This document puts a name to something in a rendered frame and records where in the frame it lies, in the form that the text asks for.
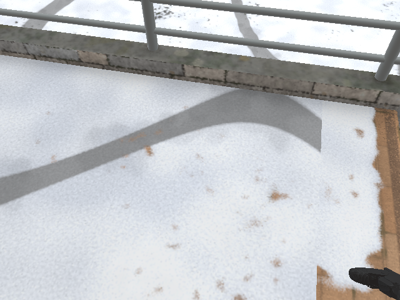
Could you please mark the robot right hand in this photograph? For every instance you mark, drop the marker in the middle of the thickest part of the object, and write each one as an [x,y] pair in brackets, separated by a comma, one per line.
[387,281]

